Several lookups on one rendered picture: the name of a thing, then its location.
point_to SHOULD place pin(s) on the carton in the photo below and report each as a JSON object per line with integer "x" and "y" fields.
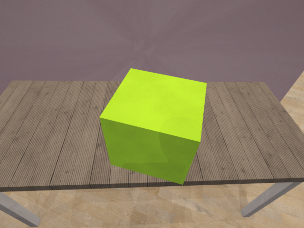
{"x": 153, "y": 123}

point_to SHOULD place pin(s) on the table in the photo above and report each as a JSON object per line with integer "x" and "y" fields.
{"x": 51, "y": 138}

